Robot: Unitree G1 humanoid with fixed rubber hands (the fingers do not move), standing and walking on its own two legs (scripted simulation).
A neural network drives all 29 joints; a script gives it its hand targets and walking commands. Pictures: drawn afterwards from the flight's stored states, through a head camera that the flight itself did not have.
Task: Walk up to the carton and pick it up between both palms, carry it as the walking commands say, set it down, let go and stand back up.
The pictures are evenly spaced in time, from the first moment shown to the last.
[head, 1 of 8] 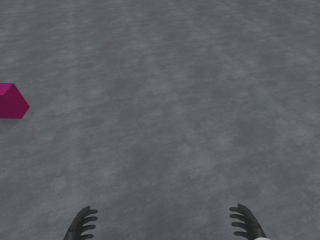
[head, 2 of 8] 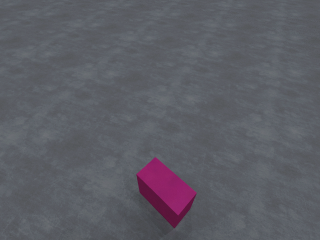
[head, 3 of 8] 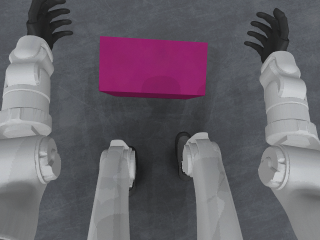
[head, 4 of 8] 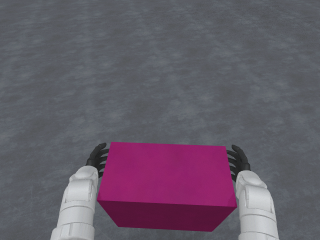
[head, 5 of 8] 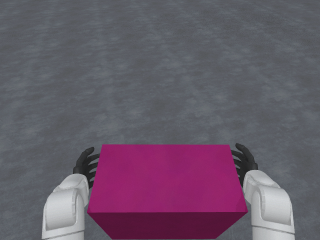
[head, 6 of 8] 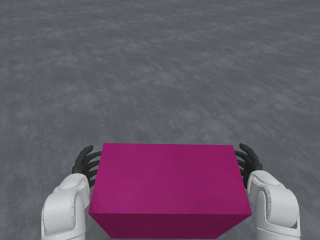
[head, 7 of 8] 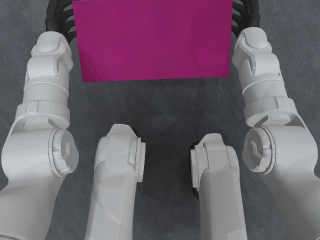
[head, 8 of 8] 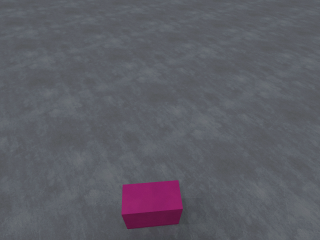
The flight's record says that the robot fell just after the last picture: no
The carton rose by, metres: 0.64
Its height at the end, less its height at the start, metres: +0.00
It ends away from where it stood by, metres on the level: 1.32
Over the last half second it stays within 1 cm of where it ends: yes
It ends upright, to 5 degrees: yes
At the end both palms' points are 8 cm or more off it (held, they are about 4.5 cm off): yes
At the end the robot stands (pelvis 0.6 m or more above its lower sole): yes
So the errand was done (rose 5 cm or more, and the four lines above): yes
